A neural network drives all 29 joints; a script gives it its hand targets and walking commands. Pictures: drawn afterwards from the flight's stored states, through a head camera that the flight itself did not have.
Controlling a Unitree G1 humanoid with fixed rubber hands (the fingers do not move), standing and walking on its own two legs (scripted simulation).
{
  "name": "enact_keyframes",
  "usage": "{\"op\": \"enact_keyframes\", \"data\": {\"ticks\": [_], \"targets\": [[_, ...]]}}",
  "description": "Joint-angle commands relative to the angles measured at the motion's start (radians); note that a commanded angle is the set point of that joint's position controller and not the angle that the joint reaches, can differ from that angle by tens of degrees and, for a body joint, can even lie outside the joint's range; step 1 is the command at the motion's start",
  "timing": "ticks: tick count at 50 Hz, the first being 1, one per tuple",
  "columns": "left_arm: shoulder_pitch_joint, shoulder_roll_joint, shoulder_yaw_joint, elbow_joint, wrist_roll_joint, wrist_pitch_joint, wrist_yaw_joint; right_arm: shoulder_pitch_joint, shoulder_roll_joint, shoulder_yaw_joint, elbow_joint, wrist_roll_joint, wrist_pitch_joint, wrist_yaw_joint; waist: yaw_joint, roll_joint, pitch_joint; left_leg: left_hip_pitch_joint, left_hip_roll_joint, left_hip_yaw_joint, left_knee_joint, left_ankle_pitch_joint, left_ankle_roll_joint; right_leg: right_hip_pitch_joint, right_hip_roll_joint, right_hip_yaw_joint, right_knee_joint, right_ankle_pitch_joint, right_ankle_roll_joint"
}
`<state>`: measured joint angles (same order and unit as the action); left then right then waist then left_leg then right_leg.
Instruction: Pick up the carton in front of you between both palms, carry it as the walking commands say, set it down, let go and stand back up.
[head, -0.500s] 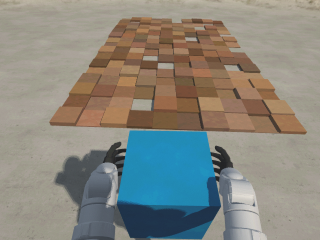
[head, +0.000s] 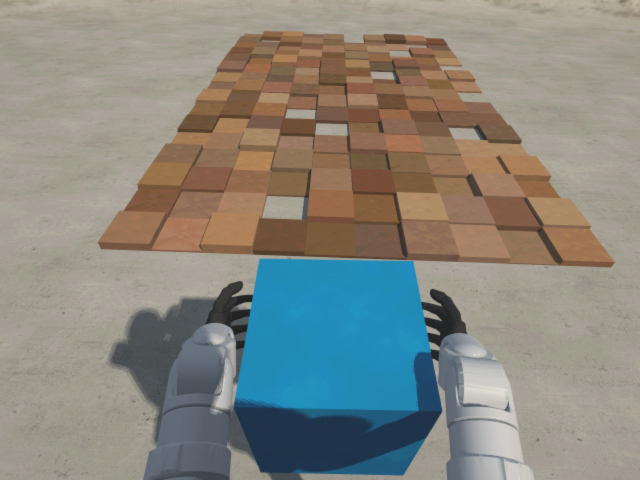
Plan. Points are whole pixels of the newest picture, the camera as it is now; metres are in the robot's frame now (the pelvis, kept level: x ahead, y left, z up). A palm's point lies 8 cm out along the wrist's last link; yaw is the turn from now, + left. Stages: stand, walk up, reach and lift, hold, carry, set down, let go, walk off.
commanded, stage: hold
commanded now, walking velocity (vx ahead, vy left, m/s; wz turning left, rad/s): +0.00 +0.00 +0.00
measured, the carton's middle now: (333, 370) +0.29 +0.00 -0.02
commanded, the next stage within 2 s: carry in 0.46 s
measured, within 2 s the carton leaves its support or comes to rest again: neither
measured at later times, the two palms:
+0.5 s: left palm (220, 336) +0.29 +0.15 +0.05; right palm (451, 345) +0.29 -0.15 +0.05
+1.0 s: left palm (240, 251) +0.42 +0.15 +0.08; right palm (439, 260) +0.42 -0.15 +0.08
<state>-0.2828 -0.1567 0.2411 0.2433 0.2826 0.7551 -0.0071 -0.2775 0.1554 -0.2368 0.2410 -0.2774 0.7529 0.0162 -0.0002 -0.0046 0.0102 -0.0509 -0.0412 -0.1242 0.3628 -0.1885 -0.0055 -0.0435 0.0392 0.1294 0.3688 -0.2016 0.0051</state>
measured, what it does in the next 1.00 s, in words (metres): walks ahead: left foot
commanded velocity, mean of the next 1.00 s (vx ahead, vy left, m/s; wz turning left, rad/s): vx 0.29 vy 0.00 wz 0.00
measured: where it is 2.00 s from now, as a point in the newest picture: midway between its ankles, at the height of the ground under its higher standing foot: (345, 351)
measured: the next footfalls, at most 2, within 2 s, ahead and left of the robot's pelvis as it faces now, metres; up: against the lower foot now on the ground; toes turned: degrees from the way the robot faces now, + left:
left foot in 0.90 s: +0.17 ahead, +0.09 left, +0.00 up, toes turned +8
right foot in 1.24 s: +0.46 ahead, -0.14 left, +0.00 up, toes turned -12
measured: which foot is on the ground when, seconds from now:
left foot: down 0.00-0.70, up 0.72-0.88, down 0.90-1.00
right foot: down 0.00-0.90, up 0.92-1.00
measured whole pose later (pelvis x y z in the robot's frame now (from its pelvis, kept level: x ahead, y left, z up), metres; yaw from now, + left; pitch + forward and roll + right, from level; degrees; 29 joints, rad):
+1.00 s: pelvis +0.16 +0.00 -0.01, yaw -2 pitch +6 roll +1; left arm -0.12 -0.13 0.13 -0.33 0.09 1.18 0.10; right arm -0.14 0.13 -0.07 -0.29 -0.11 1.16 -0.09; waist 0.01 -0.01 -0.15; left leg -0.27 0.02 0.19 0.45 -0.29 0.04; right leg -0.38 -0.05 -0.08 0.92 -0.49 -0.01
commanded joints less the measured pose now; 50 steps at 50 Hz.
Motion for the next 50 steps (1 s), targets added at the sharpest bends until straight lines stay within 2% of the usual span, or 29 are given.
{"op": "enact_keyframes", "data": {"ticks": [1, 22, 23, 24, 25, 26, 29, 30, 32, 33, 34, 35, 36, 37, 38, 39, 40, 41, 43, 44, 45, 46, 47, 48, 49, 50], "targets": [[-0.469, -0.907, -0.550, -0.025, -0.262, -0.024, -0.229, -0.476, 0.903, 0.540, -0.027, 0.255, -0.024, 0.220, 0.000, 0.004, -0.215, 0.056, -0.049, 0.053, -0.047, 0.164, -0.010, 0.020, 0.050, -0.055, -0.056, 0.168, 0.010], [-0.465, -0.903, -0.552, -0.032, -0.266, -0.022, -0.229, -0.471, 0.901, 0.544, -0.036, 0.259, -0.021, 0.218, -0.001, 0.003, -0.202, 0.049, -0.048, 0.050, -0.049, 0.147, -0.008, 0.018, 0.048, -0.054, -0.057, 0.153, 0.010], [-0.478, -0.902, -0.560, -0.031, -0.269, -0.019, -0.230, -0.493, 0.902, 0.549, -0.034, 0.259, -0.020, 0.221, 0.001, 0.001, -0.188, -0.079, 0.112, 0.018, 0.016, -0.040, 0.013, -0.115, -0.109, -0.025, 0.013, -0.015, -0.015], [-0.474, -0.903, -0.563, -0.040, -0.275, -0.019, -0.230, -0.481, 0.900, 0.554, -0.042, 0.268, -0.021, 0.220, -0.003, 0.005, -0.204, -0.121, 0.117, -0.020, -0.011, -0.264, 0.022, -0.151, -0.107, 0.011, -0.006, -0.237, -0.025], [-0.479, -0.911, -0.588, -0.068, -0.287, -0.017, -0.228, -0.486, 0.904, 0.578, -0.068, 0.280, -0.019, 0.218, -0.001, 0.011, -0.180, -0.174, 0.113, -0.029, -0.034, -0.455, 0.025, -0.209, -0.100, 0.016, -0.022, -0.424, -0.025], [-0.497, -0.913, -0.611, -0.098, -0.300, -0.014, -0.224, -0.500, 0.907, 0.599, -0.097, 0.292, -0.015, 0.214, 0.000, 0.017, -0.170, -0.199, 0.111, -0.031, -0.038, -0.537, 0.032, -0.246, -0.089, 0.005, -0.011, -0.497, -0.026], [-0.496, -0.908, -0.697, -0.186, -0.362, 0.021, -0.205, -0.483, 0.895, 0.670, -0.190, 0.340, 0.021, 0.193, -0.006, 0.070, -0.258, -0.149, 0.165, -0.051, -0.041, -0.401, 0.055, -0.249, -0.067, -0.096, 0.122, -0.263, -0.013], [-0.488, -0.899, -0.727, -0.221, -0.381, 0.042, -0.200, -0.463, 0.884, 0.694, -0.220, 0.356, 0.041, 0.185, -0.009, 0.103, -0.295, -0.128, 0.191, -0.079, -0.056, -0.409, 0.069, -0.258, -0.053, -0.133, 0.165, -0.229, -0.010], [-0.487, -0.875, -0.769, -0.286, -0.419, 0.094, -0.191, -0.455, 0.854, 0.734, -0.286, 0.387, 0.094, 0.169, -0.009, 0.148, -0.287, -0.150, 0.228, -0.110, -0.088, -0.496, 0.097, -0.281, -0.030, -0.185, 0.153, -0.257, -0.008], [-0.491, -0.864, -0.783, -0.311, -0.438, 0.125, -0.186, -0.464, 0.838, 0.750, -0.317, 0.402, 0.125, 0.162, -0.007, 0.139, -0.264, -0.202, 0.226, -0.090, -0.077, -0.516, 0.095, -0.252, -0.036, -0.187, 0.111, -0.267, -0.011], [-0.492, -0.853, -0.794, -0.329, -0.456, 0.156, -0.181, -0.471, 0.822, 0.767, -0.344, 0.418, 0.157, 0.157, -0.003, 0.096, -0.240, -0.278, 0.198, -0.033, -0.026, -0.477, 0.078, -0.185, -0.062, -0.157, 0.051, -0.272, -0.018], [-0.482, -0.838, -0.800, -0.337, -0.469, 0.188, -0.175, -0.473, 0.810, 0.783, -0.365, 0.436, 0.190, 0.152, 0.004, -0.017, -0.230, -0.376, 0.141, 0.067, 0.113, -0.392, 0.045, -0.101, -0.145, -0.034, -0.037, -0.319, -0.047], [-0.441, -0.821, -0.802, -0.342, -0.477, 0.218, -0.167, -0.478, 0.804, 0.803, -0.394, 0.460, 0.222, 0.150, 0.017, -0.210, -0.237, -0.519, 0.078, 0.192, 0.352, -0.303, 0.007, 0.013, -0.279, 0.183, -0.136, -0.363, -0.106], [-0.407, -0.806, -0.799, -0.362, -0.481, 0.244, -0.158, -0.489, 0.805, 0.822, -0.423, 0.488, 0.253, 0.151, 0.023, -0.285, -0.188, -0.675, 0.055, 0.233, 0.390, -0.326, -0.007, 0.089, -0.372, 0.331, -0.161, -0.231, -0.176], [-0.399, -0.804, -0.807, -0.410, -0.489, 0.268, -0.149, -0.493, 0.819, 0.843, -0.451, 0.523, 0.278, 0.153, 0.029, -0.228, -0.170, -0.710, 0.077, 0.215, 0.375, -0.367, 0.001, 0.114, -0.389, 0.332, -0.144, -0.072, -0.213], [-0.406, -0.806, -0.820, -0.458, -0.501, 0.291, -0.140, -0.481, 0.834, 0.853, -0.469, 0.549, 0.298, 0.155, 0.032, -0.166, -0.198, -0.690, 0.082, 0.219, 0.337, -0.352, 0.004, 0.137, -0.380, 0.276, -0.119, 0.041, -0.215], [-0.410, -0.820, -0.833, -0.501, -0.518, 0.312, -0.135, -0.462, 0.842, 0.857, -0.487, 0.568, 0.315, 0.154, 0.032, -0.134, -0.244, -0.637, 0.073, 0.235, 0.284, -0.298, 0.005, 0.150, -0.362, 0.208, -0.099, 0.098, -0.197], [-0.403, -0.825, -0.843, -0.543, -0.533, 0.330, -0.132, -0.431, 0.850, 0.861, -0.506, 0.580, 0.331, 0.151, 0.031, -0.139, -0.282, -0.565, 0.052, 0.265, 0.233, -0.231, 0.005, 0.142, -0.332, 0.133, -0.077, 0.139, -0.172], [-0.363, -0.833, -0.858, -0.595, -0.556, 0.366, -0.136, -0.349, 0.857, 0.855, -0.542, 0.576, 0.359, 0.142, 0.013, -0.147, -0.336, -0.317, 0.018, 0.325, 0.067, -0.081, 0.005, 0.034, -0.257, -0.033, -0.012, 0.098, -0.115], [-0.319, -0.837, -0.863, -0.603, -0.560, 0.381, -0.141, -0.321, 0.851, 0.845, -0.562, 0.566, 0.373, 0.137, 0.006, -0.115, -0.362, -0.087, 0.022, 0.327, 0.004, -0.017, 0.010, -0.111, -0.219, -0.115, 0.055, 0.072, -0.082], [-0.293, -0.835, -0.863, -0.610, -0.562, 0.395, -0.148, -0.285, 0.839, 0.835, -0.573, 0.552, 0.387, 0.132, -0.010, -0.043, -0.398, 0.159, 0.099, 0.237, -0.020, -0.041, 0.032, -0.292, -0.183, -0.185, 0.186, 0.046, -0.047], [-0.303, -0.821, -0.865, -0.638, -0.571, 0.414, -0.157, -0.232, 0.818, 0.820, -0.575, 0.521, 0.396, 0.126, -0.035, 0.184, -0.415, 0.310, 0.341, -0.128, -0.115, -0.191, 0.116, -0.520, -0.117, -0.273, 0.454, -0.103, 0.002], [-0.338, -0.817, -0.868, -0.654, -0.587, 0.433, -0.166, -0.241, 0.832, 0.805, -0.566, 0.505, 0.405, 0.121, -0.030, 0.299, -0.351, 0.361, 0.473, -0.373, -0.146, -0.056, 0.234, -0.740, -0.057, -0.253, 0.573, -0.306, 0.005], [-0.372, -0.820, -0.872, -0.661, -0.608, 0.442, -0.173, -0.275, 0.849, 0.807, -0.599, 0.513, 0.415, 0.119, -0.029, 0.198, -0.307, 0.324, 0.502, -0.362, -0.122, 0.056, 0.274, -0.801, -0.113, -0.188, 0.660, -0.353, -0.018], [-0.396, -0.822, -0.870, -0.656, -0.621, 0.447, -0.177, -0.324, 0.852, 0.814, -0.629, 0.528, 0.425, 0.117, -0.030, 0.118, -0.295, 0.290, 0.479, -0.288, -0.113, 0.146, 0.261, -0.805, -0.137, -0.175, 0.699, -0.339, -0.025], [-0.393, -0.831, -0.870, -0.651, -0.630, 0.451, -0.177, -0.350, 0.850, 0.821, -0.653, 0.542, 0.434, 0.115, -0.027, 0.063, -0.308, 0.268, 0.456, -0.218, -0.134, 0.104, 0.230, -0.788, -0.153, -0.166, 0.658, -0.293, -0.026]]}}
